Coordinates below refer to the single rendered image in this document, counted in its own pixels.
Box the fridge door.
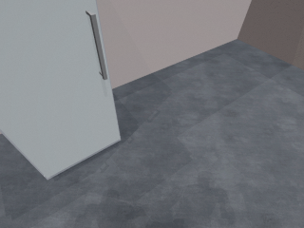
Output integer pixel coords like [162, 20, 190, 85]
[0, 0, 120, 178]

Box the handle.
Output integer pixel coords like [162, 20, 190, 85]
[85, 10, 107, 80]

